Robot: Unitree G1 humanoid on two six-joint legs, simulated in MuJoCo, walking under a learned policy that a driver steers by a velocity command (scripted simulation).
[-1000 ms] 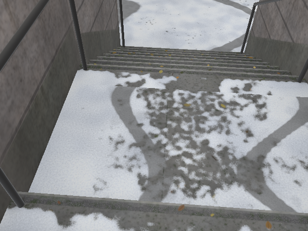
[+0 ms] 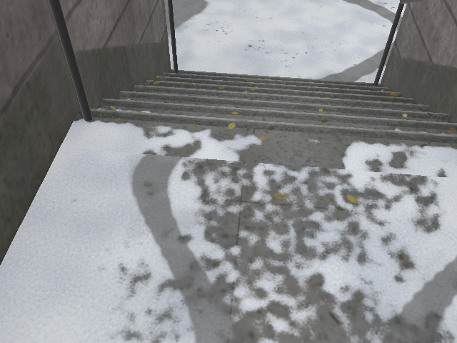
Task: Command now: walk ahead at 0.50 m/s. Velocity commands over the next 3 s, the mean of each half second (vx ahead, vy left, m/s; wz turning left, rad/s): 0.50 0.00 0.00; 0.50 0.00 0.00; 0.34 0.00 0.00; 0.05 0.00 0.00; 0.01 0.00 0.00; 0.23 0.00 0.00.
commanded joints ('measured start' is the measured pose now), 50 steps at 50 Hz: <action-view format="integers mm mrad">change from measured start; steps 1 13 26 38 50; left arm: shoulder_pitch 54 -252 -600 -449 -251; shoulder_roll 210 72 232 229 132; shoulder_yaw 58 52 81 101 104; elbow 17 -174 -283 -162 -167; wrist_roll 22 40 -181 -79 -95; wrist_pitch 38 8 10 17 -7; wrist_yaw -38 -64 -57 46 28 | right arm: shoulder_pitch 298 398 558 202 418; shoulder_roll -132 -49 -95 18 -275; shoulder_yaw -57 -43 -76 -90 -176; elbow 103 129 214 -29 30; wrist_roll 22 2 118 104 105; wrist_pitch -33 -76 20 -11 -22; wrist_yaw -18 -28 -116 -120 -61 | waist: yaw -170 -128 -233 -225 -274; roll -26 -55 -74 -155 278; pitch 69 89 97 41 -279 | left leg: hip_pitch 481 -74 166 -261 757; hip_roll -24 112 24 32 260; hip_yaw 95 -114 -151 -45 -569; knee -191 43 735 615 -6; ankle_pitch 196 -247 -316 -394 -469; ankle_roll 31 310 126 -55 276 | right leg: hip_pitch -204 -496 -143 -324 -628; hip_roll -130 -183 -142 -270 -10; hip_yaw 178 140 118 244 69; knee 132 68 -768 -789 150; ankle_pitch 785 1011 1279 909 422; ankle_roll -117 -58 -52 -211 -18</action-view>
